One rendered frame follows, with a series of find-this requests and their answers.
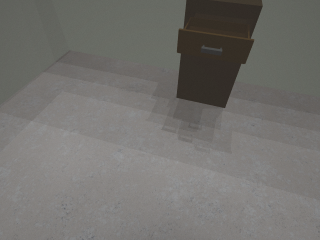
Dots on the drawer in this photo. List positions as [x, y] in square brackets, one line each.
[233, 38]

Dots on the cabinet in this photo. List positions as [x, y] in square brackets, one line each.
[206, 80]

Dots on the handle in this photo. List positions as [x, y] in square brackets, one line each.
[209, 50]

